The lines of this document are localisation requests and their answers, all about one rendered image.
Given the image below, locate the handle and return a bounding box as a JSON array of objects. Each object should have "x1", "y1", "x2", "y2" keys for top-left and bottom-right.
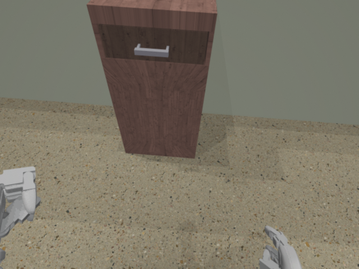
[{"x1": 134, "y1": 44, "x2": 169, "y2": 57}]

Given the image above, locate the robot left hand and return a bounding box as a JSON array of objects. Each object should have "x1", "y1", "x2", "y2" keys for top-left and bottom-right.
[{"x1": 0, "y1": 166, "x2": 41, "y2": 243}]

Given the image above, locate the robot right hand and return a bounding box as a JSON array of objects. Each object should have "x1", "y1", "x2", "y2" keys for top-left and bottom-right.
[{"x1": 259, "y1": 226, "x2": 302, "y2": 269}]

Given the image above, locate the cabinet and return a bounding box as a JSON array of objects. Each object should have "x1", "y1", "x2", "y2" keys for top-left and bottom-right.
[{"x1": 87, "y1": 0, "x2": 217, "y2": 159}]

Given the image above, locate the drawer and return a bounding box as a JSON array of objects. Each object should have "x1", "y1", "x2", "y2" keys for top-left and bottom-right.
[{"x1": 98, "y1": 24, "x2": 208, "y2": 64}]

